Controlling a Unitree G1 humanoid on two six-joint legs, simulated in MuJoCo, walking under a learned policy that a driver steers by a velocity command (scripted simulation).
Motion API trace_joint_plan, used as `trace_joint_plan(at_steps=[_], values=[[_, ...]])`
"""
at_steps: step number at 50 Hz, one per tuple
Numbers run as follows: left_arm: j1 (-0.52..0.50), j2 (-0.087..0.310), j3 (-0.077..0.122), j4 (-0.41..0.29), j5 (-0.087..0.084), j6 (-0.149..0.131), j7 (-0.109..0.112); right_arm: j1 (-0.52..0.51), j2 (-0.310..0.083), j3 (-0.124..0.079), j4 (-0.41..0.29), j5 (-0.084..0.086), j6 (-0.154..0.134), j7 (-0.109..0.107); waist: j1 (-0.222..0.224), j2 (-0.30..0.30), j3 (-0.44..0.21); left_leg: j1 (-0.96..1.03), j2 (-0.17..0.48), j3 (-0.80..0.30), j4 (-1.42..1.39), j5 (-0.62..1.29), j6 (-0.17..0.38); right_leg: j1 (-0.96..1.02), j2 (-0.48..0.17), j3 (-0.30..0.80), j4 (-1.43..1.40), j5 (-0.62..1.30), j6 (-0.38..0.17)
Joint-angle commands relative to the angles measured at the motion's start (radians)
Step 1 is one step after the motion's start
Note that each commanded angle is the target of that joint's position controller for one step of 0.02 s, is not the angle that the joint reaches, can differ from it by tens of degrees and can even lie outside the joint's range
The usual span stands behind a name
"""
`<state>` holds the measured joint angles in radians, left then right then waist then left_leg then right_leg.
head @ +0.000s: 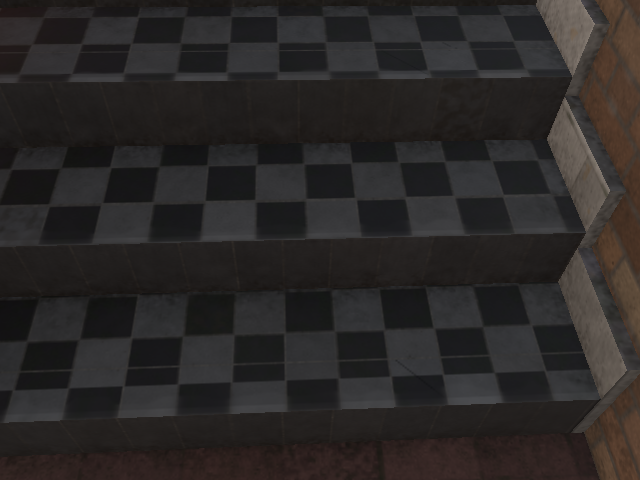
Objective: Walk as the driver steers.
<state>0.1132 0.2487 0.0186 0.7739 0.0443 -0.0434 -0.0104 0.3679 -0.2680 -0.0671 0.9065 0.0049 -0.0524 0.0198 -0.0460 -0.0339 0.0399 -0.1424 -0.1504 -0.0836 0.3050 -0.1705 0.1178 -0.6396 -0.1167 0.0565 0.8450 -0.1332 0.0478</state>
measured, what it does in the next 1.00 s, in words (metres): walks ahead: right foot, then left foot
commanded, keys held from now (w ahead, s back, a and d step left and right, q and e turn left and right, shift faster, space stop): w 0.06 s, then no key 0.94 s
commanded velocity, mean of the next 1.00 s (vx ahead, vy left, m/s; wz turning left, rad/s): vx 0.15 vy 0.00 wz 0.12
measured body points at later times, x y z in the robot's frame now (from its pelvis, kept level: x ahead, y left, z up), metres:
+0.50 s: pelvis +0.18 -0.04 -0.01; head +0.20 -0.06 +0.44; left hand +0.23 +0.20 -0.14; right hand +0.28 -0.29 -0.16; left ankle +0.18 +0.08 -0.74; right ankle +0.25 -0.14 -0.75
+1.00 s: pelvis +0.21 -0.01 +0.00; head +0.21 -0.01 +0.45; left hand +0.21 +0.22 -0.15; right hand +0.26 -0.25 -0.15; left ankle +0.19 +0.09 -0.75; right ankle +0.25 -0.14 -0.75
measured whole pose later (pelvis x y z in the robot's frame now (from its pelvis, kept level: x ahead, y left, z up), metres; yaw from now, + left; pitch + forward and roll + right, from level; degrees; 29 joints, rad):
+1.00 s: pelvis +0.21 -0.01 +0.00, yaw +5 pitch -2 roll +0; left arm 0.27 0.18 -0.01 1.10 0.00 -0.04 0.04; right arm 0.21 -0.21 0.00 1.15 0.00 -0.03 -0.04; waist 0.00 0.00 0.03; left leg -0.08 -0.06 -0.06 0.33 -0.21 0.04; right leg -0.17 -0.03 -0.01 0.36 -0.16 0.02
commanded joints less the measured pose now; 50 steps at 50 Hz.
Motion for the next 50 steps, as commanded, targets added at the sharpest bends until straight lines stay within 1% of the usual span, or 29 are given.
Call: trace_joint_plan(at_steps=[1,3,6,8,9,10,11,12,13,14,15,16,17,20,22,24,25,26,27,28,29,31,35,37,43,44,46,48,50], values=[[-0.097,0.059,0.006,-0.083,-0.013,-0.002,0.008,0.037,-0.168,-0.043,-0.044,-0.005,-0.021,-0.004,-0.023,0.095,-0.007,-0.021,0.232,-0.205,-0.111,0.146,0.093,0.048,0.041,-0.050,-0.163,0.121,0.026],[-0.151,0.070,0.005,-0.086,-0.021,-0.008,0.012,0.080,-0.151,-0.038,-0.028,-0.008,-0.028,-0.010,-0.057,0.106,-0.013,0.048,0.239,-0.210,-0.089,0.191,0.073,0.053,0.054,-0.051,-0.233,0.153,0.020],[-0.155,0.064,-0.004,-0.089,-0.014,-0.031,0.021,0.086,-0.148,-0.037,-0.013,-0.017,-0.034,-0.027,-0.047,0.101,-0.019,0.102,0.238,-0.172,0.041,0.596,0.040,0.147,0.098,-0.073,-0.324,0.121,-0.015],[-0.012,0.104,0.009,-0.046,-0.008,-0.055,0.028,0.060,-0.170,-0.043,-0.005,-0.016,-0.039,-0.034,0.015,0.107,-0.077,0.121,0.233,-0.197,0.179,0.760,0.000,0.314,0.131,-0.061,-0.400,0.127,-0.060],[0.084,0.121,0.014,-0.014,0.005,-0.071,0.036,0.024,-0.158,-0.032,-0.004,-0.009,-0.045,-0.036,0.073,0.105,-0.110,0.096,0.195,-0.182,0.269,0.744,-0.024,0.442,0.106,-0.054,-0.485,0.231,-0.081],[0.185,0.179,0.025,0.007,0.024,-0.084,0.045,0.007,-0.115,-0.015,-0.030,0.002,-0.055,-0.040,0.108,0.051,-0.188,-0.019,0.157,-0.176,0.417,0.523,-0.048,0.639,-0.043,0.057,-0.435,0.543,-0.115],[0.250,0.253,0.046,0.009,0.021,-0.065,0.042,0.170,-0.031,0.004,-0.008,0.051,-0.044,-0.055,0.094,-0.186,-0.364,-0.228,0.025,-0.067,0.723,-0.108,-0.092,0.935,-0.318,0.310,-0.333,1.030,-0.298],[0.260,0.182,0.040,0.035,-0.019,-0.045,0.033,0.159,-0.109,-0.006,0.015,0.018,-0.029,-0.064,0.089,-0.168,-0.431,-0.290,0.008,-0.043,0.816,-0.470,-0.094,0.916,-0.357,0.389,-0.363,1.098,-0.342],[0.212,0.111,0.019,0.036,-0.029,-0.045,0.024,0.105,-0.122,-0.009,0.033,-0.016,-0.016,-0.062,0.070,-0.069,-0.322,-0.301,0.048,-0.076,0.824,-0.430,-0.099,0.801,-0.287,0.287,-0.396,0.985,-0.305],[0.137,0.060,0.004,0.034,-0.022,-0.044,0.026,0.059,-0.092,-0.001,0.044,-0.029,-0.011,-0.055,0.056,-0.044,-0.240,-0.304,0.077,-0.068,0.788,-0.388,-0.109,0.710,-0.227,0.205,-0.432,0.888,-0.266],[0.096,0.027,-0.012,0.038,-0.024,-0.045,0.035,0.020,-0.068,0.006,0.050,-0.035,-0.002,-0.047,0.043,-0.051,-0.177,-0.276,0.107,-0.064,0.715,-0.349,-0.120,0.614,-0.181,0.139,-0.474,0.834,-0.237],[0.068,0.026,-0.019,0.050,-0.027,-0.045,0.042,0.004,-0.050,0.012,0.055,-0.042,0.009,-0.039,0.025,-0.065,-0.145,-0.210,0.109,-0.040,0.661,-0.306,-0.135,0.518,-0.139,0.084,-0.500,0.819,-0.224],[0.057,0.044,-0.017,0.063,-0.026,-0.045,0.043,0.019,-0.037,0.018,0.074,-0.045,0.017,-0.037,0.010,-0.068,-0.146,-0.142,0.095,-0.006,0.609,-0.274,-0.145,0.461,-0.110,0.043,-0.504,0.823,-0.215],[0.069,0.075,-0.013,0.101,-0.031,-0.051,0.035,0.010,-0.024,0.029,0.103,-0.040,0.042,-0.041,-0.007,-0.100,-0.179,-0.047,0.106,0.034,0.408,-0.209,-0.150,0.442,-0.091,0.025,-0.509,0.737,-0.215],[0.071,0.074,-0.013,0.116,-0.034,-0.046,0.033,-0.021,-0.027,0.036,0.120,-0.037,0.058,-0.045,-0.002,-0.119,-0.175,0.013,0.120,0.051,0.304,-0.135,-0.140,0.398,-0.083,0.048,-0.535,0.455,-0.194],[0.055,0.066,-0.016,0.124,-0.040,-0.032,0.033,-0.065,-0.033,0.045,0.130,-0.042,0.066,-0.044,-0.012,-0.095,-0.120,0.104,0.146,0.028,0.145,0.005,-0.117,0.275,-0.050,0.069,-0.589,-0.044,-0.131],[0.069,0.052,-0.020,0.130,-0.041,-0.025,0.035,-0.098,-0.050,0.048,0.127,-0.049,0.060,-0.045,-0.002,-0.065,-0.069,0.118,0.190,-0.042,0.076,0.029,-0.104,0.223,-0.030,0.081,-0.625,-0.260,-0.082],[0.082,0.050,-0.018,0.130,-0.040,-0.018,0.033,-0.114,-0.089,0.046,0.121,-0.052,0.051,-0.051,0.015,-0.029,-0.024,0.096,0.259,-0.119,0.014,-0.002,-0.087,0.204,-0.003,0.076,-0.619,-0.318,-0.049],[0.140,0.036,-0.015,0.142,-0.053,-0.007,0.031,-0.153,-0.133,0.036,0.133,-0.029,0.043,-0.049,0.066,0.062,0.018,-0.080,0.268,-0.145,-0.003,-0.119,-0.049,0.318,0.056,0.022,-0.612,-0.199,-0.033],[0.151,0.026,-0.016,0.167,-0.045,-0.001,0.029,-0.175,-0.102,0.041,0.143,-0.006,0.034,-0.042,0.068,0.085,0.030,-0.168,0.251,-0.142,-0.035,-0.172,-0.044,0.441,0.055,0.011,-0.570,-0.102,-0.030],[0.163,0.029,-0.013,0.180,-0.041,0.000,0.028,-0.177,-0.077,0.045,0.152,-0.003,0.024,-0.038,0.068,0.082,0.027,-0.170,0.236,-0.125,-0.044,-0.138,-0.055,0.478,0.047,0.016,-0.550,-0.051,-0.034],[0.179,0.042,-0.007,0.201,-0.037,-0.007,0.029,-0.165,-0.054,0.047,0.170,-0.003,0.023,-0.040,0.061,0.085,0.003,-0.104,0.219,-0.100,-0.033,-0.048,-0.058,0.480,0.032,0.019,-0.540,-0.005,-0.041],[0.182,0.018,-0.010,0.231,-0.040,-0.010,0.036,-0.152,-0.045,0.046,0.197,-0.006,0.024,-0.047,0.054,0.053,0.004,-0.060,0.220,-0.096,-0.030,0.008,-0.051,0.467,0.029,0.016,-0.547,0.001,-0.036],[0.189,0.017,-0.013,0.249,-0.043,-0.010,0.040,-0.159,-0.038,0.049,0.196,-0.001,0.025,-0.054,0.050,0.047,0.002,-0.043,0.217,-0.096,-0.042,0.034,-0.046,0.478,0.029,0.014,-0.545,0.015,-0.041],[0.193,0.018,-0.016,0.284,-0.038,-0.006,0.045,-0.144,-0.045,0.050,0.220,-0.002,0.025,-0.059,0.047,0.024,-0.002,-0.014,0.216,-0.090,-0.046,0.077,-0.040,0.497,0.023,0.008,-0.537,0.034,-0.038],[0.194,0.024,-0.014,0.291,-0.046,-0.005,0.046,-0.149,-0.044,0.051,0.216,-0.009,0.023,-0.056,0.041,0.036,-0.004,-0.018,0.218,-0.089,-0.052,0.066,-0.043,0.505,0.025,0.005,-0.522,0.037,-0.038],[0.197,0.014,-0.017,0.300,-0.044,-0.002,0.047,-0.149,-0.043,0.052,0.221,-0.006,0.021,-0.055,0.046,0.037,0.004,-0.033,0.216,-0.090,-0.059,0.060,-0.044,0.516,0.022,0.005,-0.518,0.042,-0.037],[0.187,0.034,-0.012,0.304,-0.042,0.002,0.051,-0.145,-0.051,0.050,0.224,-0.002,0.019,-0.060,0.047,0.027,0.010,-0.034,0.213,-0.083,-0.054,0.079,-0.046,0.517,0.022,0.006,-0.522,0.051,-0.036],[0.197,0.021,-0.015,0.317,-0.044,0.005,0.053,-0.136,-0.047,0.050,0.225,-0.004,0.018,-0.061,0.046,0.019,0.010,-0.031,0.211,-0.080,-0.051,0.081,-0.046,0.521,0.019,0.008,-0.519,0.052,-0.036]])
